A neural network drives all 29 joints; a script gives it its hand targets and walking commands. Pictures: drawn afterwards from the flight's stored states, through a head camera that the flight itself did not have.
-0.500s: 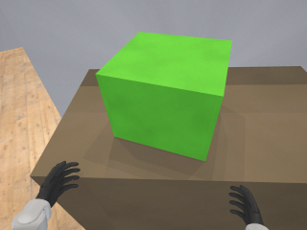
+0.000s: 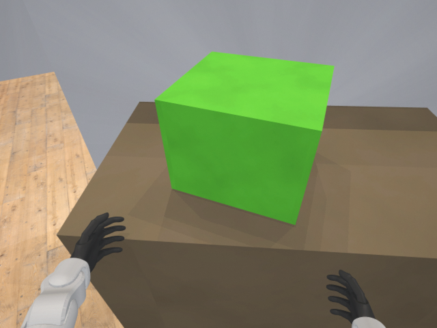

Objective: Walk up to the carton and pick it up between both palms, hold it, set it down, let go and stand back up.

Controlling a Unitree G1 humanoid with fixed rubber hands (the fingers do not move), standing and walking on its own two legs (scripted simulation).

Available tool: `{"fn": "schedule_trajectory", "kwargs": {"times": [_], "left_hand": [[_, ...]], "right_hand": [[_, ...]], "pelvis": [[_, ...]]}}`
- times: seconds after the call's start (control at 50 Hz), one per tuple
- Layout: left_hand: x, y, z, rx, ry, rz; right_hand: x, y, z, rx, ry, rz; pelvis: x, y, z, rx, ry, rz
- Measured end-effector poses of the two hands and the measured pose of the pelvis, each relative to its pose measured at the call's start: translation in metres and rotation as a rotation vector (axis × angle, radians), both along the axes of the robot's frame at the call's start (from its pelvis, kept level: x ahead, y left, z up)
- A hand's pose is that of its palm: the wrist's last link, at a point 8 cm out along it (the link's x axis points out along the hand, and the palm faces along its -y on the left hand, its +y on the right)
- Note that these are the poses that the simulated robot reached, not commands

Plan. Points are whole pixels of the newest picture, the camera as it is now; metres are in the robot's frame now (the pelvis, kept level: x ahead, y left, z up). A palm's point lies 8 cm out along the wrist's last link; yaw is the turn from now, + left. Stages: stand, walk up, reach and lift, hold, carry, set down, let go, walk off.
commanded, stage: set down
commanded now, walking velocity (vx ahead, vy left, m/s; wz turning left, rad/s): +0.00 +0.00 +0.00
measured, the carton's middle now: (249, 129) +0.55 -0.02 +0.10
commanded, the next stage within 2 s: let go in 0.50 s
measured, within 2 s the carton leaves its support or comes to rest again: neither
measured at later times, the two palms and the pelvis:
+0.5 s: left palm (87, 255) +0.22 +0.26 +0.04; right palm (353, 325) +0.18 -0.21 -0.05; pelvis -0.02 +0.01 +0.00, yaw +1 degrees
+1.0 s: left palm (90, 253) +0.22 +0.26 +0.05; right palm out of the picture +0.14 -0.22 -0.05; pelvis -0.05 +0.02 -0.01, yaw -2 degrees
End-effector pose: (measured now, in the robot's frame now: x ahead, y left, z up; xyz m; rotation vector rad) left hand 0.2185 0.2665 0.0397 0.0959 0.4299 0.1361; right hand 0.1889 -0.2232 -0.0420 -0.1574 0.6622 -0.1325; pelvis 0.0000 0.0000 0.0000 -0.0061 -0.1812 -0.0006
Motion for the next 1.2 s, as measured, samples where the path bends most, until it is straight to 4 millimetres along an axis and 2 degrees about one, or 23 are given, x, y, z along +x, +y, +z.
{"fn": "schedule_trajectory", "kwargs": {"times": [0.08,0.3,0.66,1.08,1.2], "left_hand": [[0.0,0.0,0.0,0.005,-0.004,-0.005],[0.0,-0.001,0.0,0.017,-0.002,0.002],[0.002,-0.003,0.003,0.049,0.038,0.002],[0.003,-0.011,0.006,0.137,0.071,0.012],[-0.008,-0.016,-0.001,0.166,0.06,-0.006]], "right_hand": [[-0.003,0.001,-0.005,-0.003,0.018,0.021],[-0.01,0.012,-0.005,0.007,0.009,0.052],[-0.019,0.016,-0.002,0.018,0.025,0.088],[-0.057,-0.007,-0.008,0.021,0.055,0.091],[-0.072,-0.021,-0.017,0.007,0.055,0.077]], "pelvis": [[-0.005,0.005,-0.001,-0.003,0.002,-0.005],[-0.01,0.015,-0.003,0.0,-0.033,-0.008],[-0.026,0.019,-0.007,-0.007,-0.076,-0.014],[-0.052,0.013,-0.009,0.007,-0.068,-0.022],[-0.061,0.008,-0.011,0.007,-0.043,-0.006]]}}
